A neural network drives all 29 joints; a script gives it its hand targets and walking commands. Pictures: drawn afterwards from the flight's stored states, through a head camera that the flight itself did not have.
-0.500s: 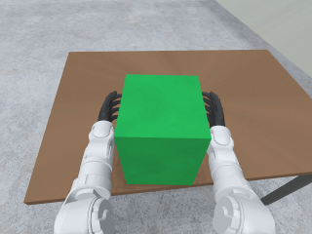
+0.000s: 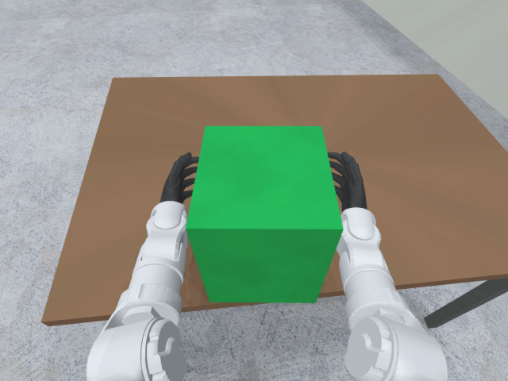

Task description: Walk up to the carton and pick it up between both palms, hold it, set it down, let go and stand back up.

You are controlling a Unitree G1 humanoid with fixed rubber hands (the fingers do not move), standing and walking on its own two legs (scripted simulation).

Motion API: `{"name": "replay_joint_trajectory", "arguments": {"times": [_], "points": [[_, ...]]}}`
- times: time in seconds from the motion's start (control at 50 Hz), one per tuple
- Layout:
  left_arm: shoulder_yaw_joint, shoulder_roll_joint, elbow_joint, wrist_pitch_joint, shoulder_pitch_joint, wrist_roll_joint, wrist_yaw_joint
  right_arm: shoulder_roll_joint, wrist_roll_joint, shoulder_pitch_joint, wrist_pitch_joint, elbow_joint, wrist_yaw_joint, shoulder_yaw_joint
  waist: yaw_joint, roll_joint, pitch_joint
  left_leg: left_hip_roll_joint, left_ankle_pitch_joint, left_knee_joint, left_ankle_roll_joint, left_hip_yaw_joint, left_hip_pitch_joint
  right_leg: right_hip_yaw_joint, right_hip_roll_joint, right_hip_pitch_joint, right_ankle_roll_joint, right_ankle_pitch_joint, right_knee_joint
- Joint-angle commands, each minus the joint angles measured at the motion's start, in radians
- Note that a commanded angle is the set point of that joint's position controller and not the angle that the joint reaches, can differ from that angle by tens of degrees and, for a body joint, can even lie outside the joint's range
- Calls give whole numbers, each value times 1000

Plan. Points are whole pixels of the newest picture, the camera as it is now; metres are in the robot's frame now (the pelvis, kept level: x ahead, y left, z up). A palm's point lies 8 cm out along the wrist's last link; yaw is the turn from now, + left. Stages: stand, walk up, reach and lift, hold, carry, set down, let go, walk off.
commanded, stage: set down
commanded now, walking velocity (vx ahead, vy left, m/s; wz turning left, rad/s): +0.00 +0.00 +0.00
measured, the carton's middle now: (262, 218) +0.40 +0.00 +0.00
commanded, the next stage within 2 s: none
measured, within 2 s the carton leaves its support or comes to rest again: rests again in 0.22 s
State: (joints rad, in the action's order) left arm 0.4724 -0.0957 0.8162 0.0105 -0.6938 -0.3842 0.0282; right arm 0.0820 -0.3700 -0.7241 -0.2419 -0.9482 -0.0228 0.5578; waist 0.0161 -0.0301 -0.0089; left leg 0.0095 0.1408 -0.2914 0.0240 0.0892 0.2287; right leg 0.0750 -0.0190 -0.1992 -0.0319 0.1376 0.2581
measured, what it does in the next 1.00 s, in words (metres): stands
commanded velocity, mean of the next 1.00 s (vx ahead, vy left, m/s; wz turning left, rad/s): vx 0.00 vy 0.00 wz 0.00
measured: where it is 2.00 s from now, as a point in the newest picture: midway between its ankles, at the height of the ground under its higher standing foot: outside the picture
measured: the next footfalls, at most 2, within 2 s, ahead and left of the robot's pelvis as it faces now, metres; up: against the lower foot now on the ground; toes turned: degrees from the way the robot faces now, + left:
none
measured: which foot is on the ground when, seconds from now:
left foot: down 0.00-1.00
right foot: down 0.00-1.00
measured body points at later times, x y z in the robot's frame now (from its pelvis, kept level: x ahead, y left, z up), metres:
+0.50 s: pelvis +0.00 +0.00 +0.00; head +0.05 +0.01 +0.45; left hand +0.41 +0.15 +0.05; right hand +0.41 -0.15 +0.06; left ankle +0.00 +0.10 -0.75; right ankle -0.01 -0.10 -0.75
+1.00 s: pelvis +0.00 +0.00 +0.00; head +0.06 +0.02 +0.44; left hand +0.41 +0.14 +0.04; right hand +0.41 -0.15 +0.05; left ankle +0.00 +0.10 -0.75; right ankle -0.01 -0.10 -0.75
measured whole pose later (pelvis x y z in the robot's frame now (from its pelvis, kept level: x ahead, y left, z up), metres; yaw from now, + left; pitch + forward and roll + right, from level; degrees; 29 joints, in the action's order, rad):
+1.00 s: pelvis +0.00 +0.00 +0.00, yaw -1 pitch +6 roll +0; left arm 0.55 -0.14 0.78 -0.08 -0.69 -0.47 0.00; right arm 0.11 -0.42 -0.67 -0.31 -0.88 0.02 0.61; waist 0.01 -0.03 -0.02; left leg 0.01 0.14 -0.29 0.03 0.11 0.27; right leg 0.07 -0.02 -0.25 -0.03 0.14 0.27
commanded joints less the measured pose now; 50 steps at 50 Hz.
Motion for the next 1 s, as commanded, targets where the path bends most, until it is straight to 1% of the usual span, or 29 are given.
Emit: {"name": "replay_joint_trajectory", "arguments": {"times": [0.0, 0.06, 0.3, 0.5, 0.68, 0.7, 0.72, 0.98], "points": [[-243, -451, -94, -90, -558, -3, -50, 486, -52, -435, -39, 0, 112, -259, 0, 26, 512, 27, -238, -4, -30, 15, -124, 4, 25, 217, 43, -296, 40], [-240, -450, -90, -100, -549, -10, -46, 488, -59, -427, -45, -5, 113, -252, -2, 31, 516, 28, -249, -11, -31, 14, -127, 5, 24, 208, 40, -295, 42], [-197, -429, -48, -111, -461, -45, -60, 483, -74, -381, -60, -12, 111, -253, 10, 5, 437, 25, -226, 3, -10, 17, -64, -5, 28, 240, 48, -320, 49], [-172, -419, -42, -113, -426, -65, -64, 476, -86, -353, -57, -7, 113, -237, 12, -4, 399, 23, -177, 18, 3, 20, -51, -9, 32, 213, 49, -247, 35], [-152, -414, -43, -111, -398, -84, -65, 468, -97, -333, -53, 1, 119, -219, 14, -5, 378, 24, -169, 17, 8, 21, -60, -6, 31, 171, 45, -190, 22], [-146, -414, -40, -112, -403, -88, -65, 473, -99, -339, -52, 10, 119, -212, 10, 2, 378, 25, -171, 16, 5, 18, -54, -7, 33, 165, 44, -183, 19], [-148, -414, -40, -112, -390, -88, -65, 468, -100, -331, -53, 4, 120, -216, 13, -7, 373, 23, -167, 15, 9, 20, -54, -8, 31, 168, 46, -188, 21], [-126, -409, -23, -134, -353, -107, -62, 472, -104, -309, -66, 7, 124, -222, 24, -4, 372, 23, -177, 7, 19, 16, -16, -17, 33, 149, 41, -194, 28]]}}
